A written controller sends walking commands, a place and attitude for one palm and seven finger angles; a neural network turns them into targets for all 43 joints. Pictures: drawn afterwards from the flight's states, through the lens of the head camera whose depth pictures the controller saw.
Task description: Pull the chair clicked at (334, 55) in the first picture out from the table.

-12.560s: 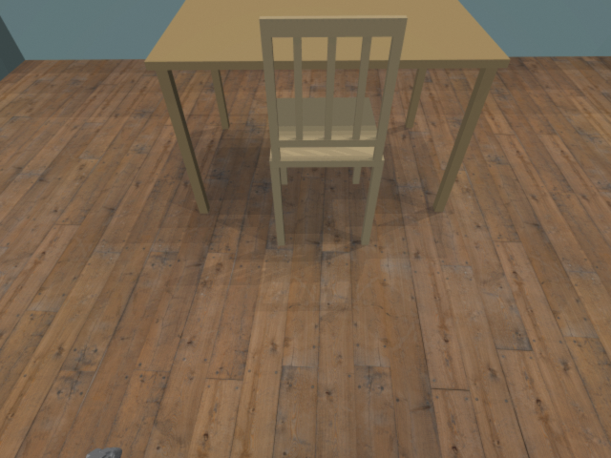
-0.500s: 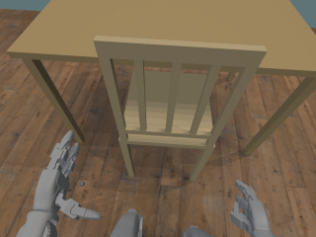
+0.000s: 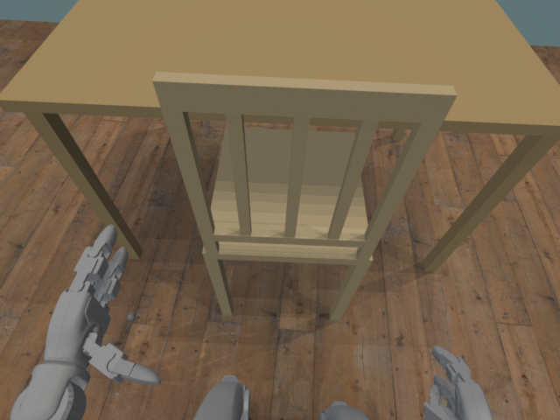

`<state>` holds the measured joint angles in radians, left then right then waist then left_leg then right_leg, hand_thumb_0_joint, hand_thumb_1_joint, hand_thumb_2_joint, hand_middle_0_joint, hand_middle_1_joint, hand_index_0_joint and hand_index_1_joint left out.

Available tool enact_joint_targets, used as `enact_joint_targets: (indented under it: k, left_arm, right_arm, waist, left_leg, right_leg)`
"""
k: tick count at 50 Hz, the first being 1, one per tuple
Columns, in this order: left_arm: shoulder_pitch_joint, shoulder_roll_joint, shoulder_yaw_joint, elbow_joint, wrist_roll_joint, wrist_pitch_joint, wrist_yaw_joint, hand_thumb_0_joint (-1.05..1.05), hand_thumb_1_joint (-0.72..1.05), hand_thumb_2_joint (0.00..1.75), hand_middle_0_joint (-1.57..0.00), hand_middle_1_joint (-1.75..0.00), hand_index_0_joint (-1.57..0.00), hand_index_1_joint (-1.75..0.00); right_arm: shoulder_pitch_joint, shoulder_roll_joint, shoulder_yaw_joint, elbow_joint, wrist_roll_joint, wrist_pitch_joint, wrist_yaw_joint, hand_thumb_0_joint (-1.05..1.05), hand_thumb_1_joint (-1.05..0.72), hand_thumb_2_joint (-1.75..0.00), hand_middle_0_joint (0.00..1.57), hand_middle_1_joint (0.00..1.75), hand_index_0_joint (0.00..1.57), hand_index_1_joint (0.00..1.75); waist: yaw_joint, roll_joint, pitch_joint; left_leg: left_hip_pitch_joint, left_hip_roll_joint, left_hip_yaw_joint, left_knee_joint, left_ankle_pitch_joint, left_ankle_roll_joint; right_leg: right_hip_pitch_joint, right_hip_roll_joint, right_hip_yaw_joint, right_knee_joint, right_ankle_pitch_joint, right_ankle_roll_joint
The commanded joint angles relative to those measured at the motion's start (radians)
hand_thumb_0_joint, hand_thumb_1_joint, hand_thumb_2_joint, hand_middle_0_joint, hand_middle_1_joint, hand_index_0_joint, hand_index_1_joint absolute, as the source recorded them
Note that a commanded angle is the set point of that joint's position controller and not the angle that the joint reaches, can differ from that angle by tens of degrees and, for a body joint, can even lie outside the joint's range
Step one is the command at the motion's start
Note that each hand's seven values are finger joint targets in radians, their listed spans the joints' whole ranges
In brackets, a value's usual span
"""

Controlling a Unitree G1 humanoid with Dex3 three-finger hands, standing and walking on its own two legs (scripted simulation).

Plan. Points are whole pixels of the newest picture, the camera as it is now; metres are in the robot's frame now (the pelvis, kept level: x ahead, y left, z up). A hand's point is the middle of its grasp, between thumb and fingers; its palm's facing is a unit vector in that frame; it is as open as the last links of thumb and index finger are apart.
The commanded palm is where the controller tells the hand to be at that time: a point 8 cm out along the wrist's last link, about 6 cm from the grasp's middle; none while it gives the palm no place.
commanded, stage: raise the hand toward the chair's back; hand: left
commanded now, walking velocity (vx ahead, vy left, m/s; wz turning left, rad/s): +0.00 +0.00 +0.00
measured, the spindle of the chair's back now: (294, 186) +0.49 +0.00 +0.01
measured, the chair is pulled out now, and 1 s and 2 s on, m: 0.00 0.00 0.00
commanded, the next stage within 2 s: aim the fingers beside a spindle in 0.26 s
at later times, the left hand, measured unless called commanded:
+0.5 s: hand (136, 314) +0.25 +0.20 +0.04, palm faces +0.02 -1.00 -0.06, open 17.0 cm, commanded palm +0.23 +0.25 +0.03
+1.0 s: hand (160, 291) +0.29 +0.18 +0.01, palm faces -0.01 -1.00 -0.05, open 17.0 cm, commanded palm +0.27 +0.24 +0.01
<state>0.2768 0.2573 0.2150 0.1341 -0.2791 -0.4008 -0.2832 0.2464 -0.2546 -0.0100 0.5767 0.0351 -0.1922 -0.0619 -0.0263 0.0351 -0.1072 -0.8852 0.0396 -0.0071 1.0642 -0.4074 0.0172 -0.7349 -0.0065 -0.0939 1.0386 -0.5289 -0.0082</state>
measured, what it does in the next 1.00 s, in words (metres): stands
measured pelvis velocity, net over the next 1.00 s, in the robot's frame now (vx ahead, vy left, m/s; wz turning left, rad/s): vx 0.00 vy -0.01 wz -0.01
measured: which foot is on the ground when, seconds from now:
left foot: down 0.00-1.00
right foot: down 0.00-1.00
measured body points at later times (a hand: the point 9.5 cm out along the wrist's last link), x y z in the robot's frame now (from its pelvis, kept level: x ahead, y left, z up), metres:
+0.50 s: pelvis +0.00 -0.01 +0.00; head +0.06 +0.00 +0.44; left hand +0.24 +0.25 +0.04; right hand +0.17 -0.25 -0.09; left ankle +0.06 +0.11 -0.66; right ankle -0.01 -0.12 -0.66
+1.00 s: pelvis +0.00 -0.01 -0.02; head +0.08 -0.01 +0.43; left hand +0.28 +0.24 +0.02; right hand +0.15 -0.26 -0.11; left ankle +0.06 +0.11 -0.66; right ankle -0.01 -0.12 -0.66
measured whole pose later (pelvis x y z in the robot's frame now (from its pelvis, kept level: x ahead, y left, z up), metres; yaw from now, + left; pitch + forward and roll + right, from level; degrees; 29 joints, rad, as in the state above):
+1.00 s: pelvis +0.00 -0.01 -0.02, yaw +0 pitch +16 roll -2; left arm 0.08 0.24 0.20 0.29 -0.25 -0.44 -0.26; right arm 0.23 -0.26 0.00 0.59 0.02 -0.17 -0.04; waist -0.02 0.04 -0.12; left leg -1.00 0.04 0.00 1.14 -0.43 0.01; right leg -0.86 -0.01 -0.09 1.14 -0.57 -0.02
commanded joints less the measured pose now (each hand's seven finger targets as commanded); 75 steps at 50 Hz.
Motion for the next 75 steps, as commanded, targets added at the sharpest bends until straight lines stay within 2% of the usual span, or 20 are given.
enact_joint_targets:
  k: [1,3,8,17,22,27,31,34,37,41,43,49,52,53,59,62,64,67,73,75]
  left_arm:
    - [-0.065,0.152,0.089,-0.232,-0.017,-0.091,0.017,0.0,-0.5,0.3,-0.06,-0.08,-0.06,-0.08]
    - [-0.057,0.148,0.087,-0.214,-0.015,-0.09,0.024,0.0,-0.5,0.3,-0.06,-0.08,-0.06,-0.08]
    - [-0.071,0.139,0.073,-0.201,-0.012,-0.091,0.017,0.0,-0.5,0.3,-0.06,-0.08,-0.06,-0.08]
    - [-0.074,0.149,0.086,-0.195,-0.018,-0.086,0.005,0.0,-0.5,0.3,-0.06,-0.08,-0.06,-0.08]
    - [-0.199,0.142,0.065,-0.145,-0.014,-0.091,-0.006,0.0,-0.5,0.3,-0.06,-0.08,-0.06,-0.08]
    - [-0.216,0.148,0.063,-0.139,-0.009,-0.092,-0.009,0.0,-0.5,0.3,-0.06,-0.08,-0.06,-0.08]
    - [-0.223,0.134,0.056,-0.125,-0.004,-0.086,0.005,0.0,-0.5,0.3,-0.06,-0.08,-0.06,-0.08]
    - [-0.187,0.139,0.074,-0.117,-0.002,-0.084,0.023,0.0,-0.5,0.3,-0.06,-0.08,-0.06,-0.08]
    - [-0.223,0.155,0.089,-0.074,0.007,-0.082,0.035,0.0,-0.5,0.3,-0.06,-0.08,-0.06,-0.08]
    - [-0.285,0.131,0.058,-0.088,0.008,-0.109,0.031,0.0,-0.5,0.3,-0.06,-0.08,-0.06,-0.08]
    - [-0.278,0.135,0.059,-0.089,0.005,-0.114,0.027,0.0,-0.5,0.3,-0.06,-0.08,-0.06,-0.08]
    - [-0.345,0.142,0.07,-0.009,0.011,-0.106,0.022,0.0,-0.5,0.3,-0.06,-0.08,-0.06,-0.08]
    - [-0.411,0.152,0.071,-0.016,0.016,-0.111,0.028,0.0,-0.5,0.3,-0.06,-0.08,-0.06,-0.08]
    - [-0.403,0.148,0.07,-0.019,0.014,-0.112,0.031,0.0,-0.5,0.3,-0.06,-0.08,-0.06,-0.08]
    - [-0.437,0.116,0.025,-0.015,0.032,-0.108,0.05,0.0,-0.5,0.3,-0.06,-0.08,-0.06,-0.08]
    - [-0.391,0.125,0.049,0.035,0.035,-0.094,0.064,0.0,-0.5,0.3,-0.06,-0.08,-0.06,-0.08]
    - [-0.428,0.131,0.054,0.038,0.039,-0.098,0.07,0.0,-0.5,0.3,-0.06,-0.08,-0.06,-0.08]
    - [-0.493,0.121,0.033,0.01,0.052,-0.115,0.083,0.0,-0.5,0.3,-0.06,-0.08,-0.06,-0.08]
    - [-0.572,0.069,-0.039,0.027,0.075,-0.13,0.105,0.0,-0.5,0.3,-0.06,-0.08,-0.06,-0.08]
    - [-0.549,0.085,-0.014,0.064,0.076,-0.123,0.115,0.0,-0.5,0.3,-0.06,-0.08,-0.06,-0.08]
  right_arm:
    - [-0.053,-0.128,-0.047,-0.155,-0.001,-0.062,-0.008,0.0,-0.9,-0.9,0.2,0.3,0.2,0.3]
    - [-0.051,-0.128,-0.047,-0.154,0.0,-0.058,-0.006,0.0,-0.9,-0.9,0.2,0.3,0.2,0.3]
    - [-0.051,-0.131,-0.046,-0.154,0.002,-0.059,-0.008,0.0,-0.9,-0.9,0.2,0.3,0.2,0.3]
    - [-0.055,-0.126,-0.044,-0.151,0.003,-0.06,-0.01,0.0,-0.9,-0.9,0.2,0.3,0.2,0.3]
    - [-0.049,-0.134,-0.035,-0.139,0.001,-0.063,-0.015,0.0,-0.9,-0.9,0.2,0.3,0.2,0.3]
    - [-0.042,-0.135,-0.039,-0.143,-0.001,-0.068,-0.012,0.0,-0.9,-0.9,0.2,0.3,0.2,0.3]
    - [-0.041,-0.134,-0.041,-0.143,-0.003,-0.061,-0.006,0.0,-0.9,-0.9,0.2,0.3,0.2,0.3]
    - [-0.043,-0.131,-0.044,-0.149,-0.004,-0.053,0.001,0.0,-0.9,-0.9,0.2,0.3,0.2,0.3]
    - [-0.042,-0.134,-0.043,-0.142,-0.006,-0.038,0.003,0.0,-0.9,-0.9,0.2,0.3,0.2,0.3]
    - [-0.036,-0.136,-0.044,-0.141,-0.007,-0.04,0.003,0.0,-0.9,-0.9,0.2,0.3,0.2,0.3]
    - [-0.03,-0.137,-0.045,-0.137,-0.009,-0.043,0.005,0.0,-0.9,-0.9,0.2,0.3,0.2,0.3]
    - [-0.028,-0.141,-0.045,-0.121,-0.008,-0.03,0.004,0.0,-0.9,-0.9,0.2,0.3,0.2,0.3]
    - [-0.029,-0.141,-0.044,-0.12,-0.009,-0.027,0.002,0.0,-0.9,-0.9,0.2,0.3,0.2,0.3]
    - [-0.03,-0.141,-0.045,-0.122,-0.011,-0.026,0.003,0.0,-0.9,-0.9,0.2,0.3,0.2,0.3]
    - [-0.024,-0.14,-0.046,-0.12,-0.014,-0.017,0.011,0.0,-0.9,-0.9,0.2,0.3,0.2,0.3]
    - [-0.019,-0.143,-0.047,-0.124,-0.015,-0.003,0.017,0.0,-0.9,-0.9,0.2,0.3,0.2,0.3]
    - [-0.024,-0.141,-0.046,-0.126,-0.014,0.008,0.02,0.0,-0.9,-0.9,0.2,0.3,0.2,0.3]
    - [-0.026,-0.137,-0.046,-0.127,-0.016,0.013,0.02,0.0,-0.9,-0.9,0.2,0.3,0.2,0.3]
    - [-0.018,-0.14,-0.047,-0.112,-0.021,0.02,0.023,0.0,-0.9,-0.9,0.2,0.3,0.2,0.3]
    - [-0.018,-0.143,-0.049,-0.114,-0.022,0.029,0.024,0.0,-0.9,-0.9,0.2,0.3,0.2,0.3]
  waist:
    - [0.012,0.055,-0.237]
    - [0.004,0.028,-0.225]
    - [-0.001,0.03,-0.217]
    - [0.003,0.01,-0.224]
    - [-0.018,0.011,-0.183]
    - [-0.006,0.028,-0.261]
    - [-0.004,0.023,-0.267]
    - [0.01,0.014,-0.28]
    - [0.002,-0.005,-0.245]
    - [-0.006,0.031,-0.281]
    - [-0.005,0.016,-0.313]
    - [-0.014,-0.012,-0.285]
    - [-0.013,0.006,-0.305]
    - [-0.009,0.011,-0.338]
    - [-0.015,0.037,-0.353]
    - [-0.005,-0.017,-0.35]
    - [-0.008,-0.018,-0.344]
    - [-0.015,0.031,-0.352]
    - [-0.032,0.047,-0.373]
    - [-0.023,0.006,-0.373]
  left_leg:
    - [0.287,-0.021,-0.038,-0.161,0.148,0.006]
    - [0.277,-0.02,-0.037,-0.16,0.136,0.008]
    - [0.272,-0.019,-0.035,-0.157,0.116,0.008]
    - [0.27,-0.022,-0.033,-0.144,0.139,0.011]
    - [0.227,-0.023,-0.035,-0.128,0.077,0.01]
    - [0.245,-0.024,-0.032,-0.111,0.123,0.013]
    - [0.243,-0.023,-0.028,-0.106,0.138,0.01]
    - [0.232,-0.025,-0.024,-0.103,0.162,0.009]
    - [0.191,-0.025,-0.02,-0.09,0.14,0.01]
    - [0.209,-0.023,-0.022,-0.077,0.14,0.01]
    - [0.214,-0.022,-0.025,-0.067,0.164,0.012]
    - [0.158,-0.022,-0.022,-0.046,0.127,0.011]
    - [0.166,-0.02,-0.028,-0.04,0.124,0.013]
    - [0.171,-0.023,-0.024,-0.034,0.135,0.014]
    - [0.199,-0.016,-0.034,-0.03,0.165,0.008]
    - [0.158,-0.02,-0.029,-0.021,0.165,0.01]
    - [0.138,-0.02,-0.026,-0.016,0.146,0.009]
    - [0.158,-0.018,-0.031,-0.01,0.144,0.009]
    - [0.194,-0.012,-0.053,-0.002,0.136,0.005]
    - [0.165,-0.014,-0.047,0.004,0.131,0.007]
  right_leg:
    - [0.004,0.021,0.019,-0.166,0.176,-0.01]
    - [-0.001,0.023,0.02,-0.171,0.17,-0.007]
    - [-0.011,0.024,0.023,-0.171,0.154,-0.006]
    - [0.003,0.024,0.029,-0.171,0.186,-0.006]
    - [-0.047,0.021,0.039,-0.171,0.119,-0.006]
    - [-0.025,0.018,0.045,-0.151,0.168,-0.007]
    - [-0.034,0.017,0.041,-0.139,0.189,-0.006]
    - [-0.011,0.015,0.041,-0.129,0.221,-0.007]
    - [-0.031,0.017,0.048,-0.128,0.204,-0.006]
    - [-0.059,0.015,0.049,-0.111,0.197,-0.008]
    - [-0.044,0.015,0.05,-0.105,0.224,-0.008]
    - [-0.079,0.016,0.057,-0.092,0.194,-0.005]
    - [-0.093,0.018,0.055,-0.081,0.182,-0.009]
    - [-0.082,0.016,0.061,-0.078,0.196,-0.008]
    - [-0.118,0.017,0.043,-0.051,0.218,-0.011]
    - [-0.098,0.019,0.046,-0.046,0.235,-0.009]
    - [-0.106,0.017,0.05,-0.042,0.22,-0.008]
    - [-0.139,0.018,0.047,-0.032,0.201,-0.012]
    - [-0.205,0.017,0.033,-0.013,0.164,-0.015]
    - [-0.187,0.017,0.038,-0.013,0.172,-0.015]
